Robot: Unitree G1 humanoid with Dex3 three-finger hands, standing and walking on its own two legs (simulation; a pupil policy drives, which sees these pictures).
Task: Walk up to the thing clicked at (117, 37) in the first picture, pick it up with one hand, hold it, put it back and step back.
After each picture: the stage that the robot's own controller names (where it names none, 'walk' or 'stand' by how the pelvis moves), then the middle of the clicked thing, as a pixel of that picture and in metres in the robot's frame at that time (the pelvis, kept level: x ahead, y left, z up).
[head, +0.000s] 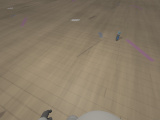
stand; (117, 36) +2.13 -0.72 -0.65
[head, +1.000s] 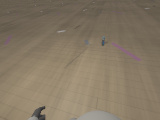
walk; (103, 41) +2.07 -0.21 -0.62
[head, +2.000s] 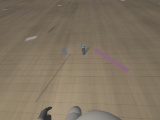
walk; (83, 49) +1.44 +0.23 -0.64
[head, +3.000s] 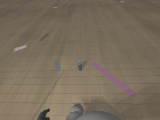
walk; (79, 65) +0.97 +0.25 -0.65
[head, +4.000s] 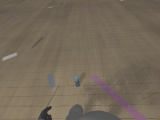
walk; (76, 81) +0.62 +0.24 -0.65
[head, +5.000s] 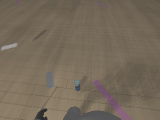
stand; (77, 85) +0.50 +0.17 -0.63
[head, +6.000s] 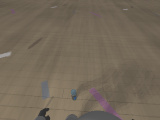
stand; (73, 95) +0.44 +0.18 -0.64
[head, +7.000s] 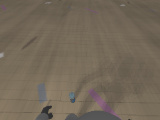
stand; (72, 97) +0.37 +0.19 -0.65
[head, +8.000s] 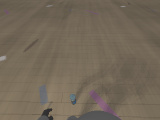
stand; (73, 99) +0.36 +0.19 -0.66
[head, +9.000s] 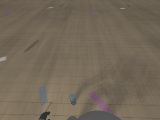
stand; (72, 100) +0.37 +0.19 -0.66
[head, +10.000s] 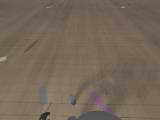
stand; (72, 100) +0.36 +0.20 -0.66
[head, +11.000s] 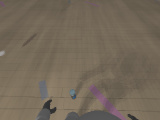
go down; (73, 94) +0.37 +0.20 -0.65
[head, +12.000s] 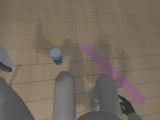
go down; (57, 58) +0.43 +0.25 -0.24
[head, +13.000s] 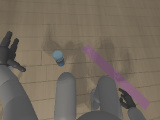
close in; (59, 59) +0.43 +0.25 -0.25
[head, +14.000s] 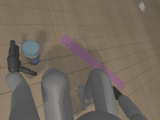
close in; (32, 55) +0.41 +0.30 -0.15
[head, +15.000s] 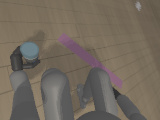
lift; (31, 56) +0.40 +0.30 -0.15
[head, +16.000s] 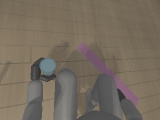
lift; (48, 70) +0.29 +0.27 -0.10
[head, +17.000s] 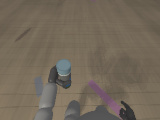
lift; (65, 76) +0.31 +0.17 +0.06
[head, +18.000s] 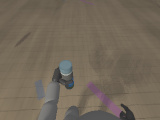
hold; (67, 76) +0.32 +0.15 +0.02
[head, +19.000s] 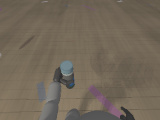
crouch; (68, 76) +0.32 +0.15 +0.04
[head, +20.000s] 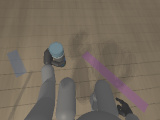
crouch; (59, 57) +0.43 +0.21 -0.05
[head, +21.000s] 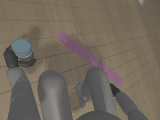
lower; (26, 55) +0.40 +0.30 -0.16
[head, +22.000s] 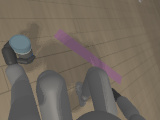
lower; (25, 52) +0.42 +0.30 -0.16
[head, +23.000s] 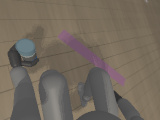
lower; (29, 55) +0.40 +0.30 -0.16
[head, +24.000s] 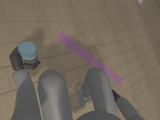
lower; (30, 58) +0.39 +0.29 -0.16
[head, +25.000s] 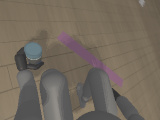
loosen; (34, 58) +0.39 +0.27 -0.16
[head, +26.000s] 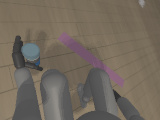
withdraw; (33, 57) +0.39 +0.29 -0.16
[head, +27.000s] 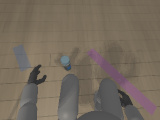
walk; (66, 64) +0.43 +0.23 -0.28
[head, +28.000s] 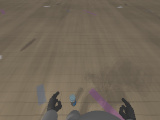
stand; (73, 100) +0.36 +0.17 -0.59
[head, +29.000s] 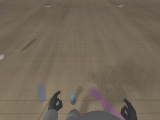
stand; (72, 99) +0.37 +0.19 -0.60
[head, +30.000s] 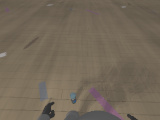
stand; (73, 98) +0.37 +0.18 -0.62
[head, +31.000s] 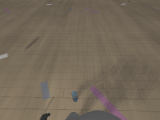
walk; (74, 96) +0.39 +0.18 -0.65
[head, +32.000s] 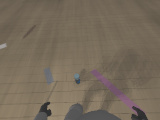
walk; (77, 79) +0.52 +0.18 -0.63
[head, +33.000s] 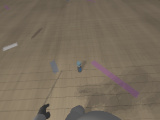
walk; (79, 67) +0.82 +0.22 -0.64
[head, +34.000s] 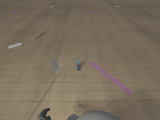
stand; (78, 65) +0.99 +0.21 -0.64
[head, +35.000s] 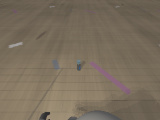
stand; (78, 65) +1.01 +0.20 -0.66
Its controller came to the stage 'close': yes
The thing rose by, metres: 0.68
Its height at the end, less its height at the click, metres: +0.00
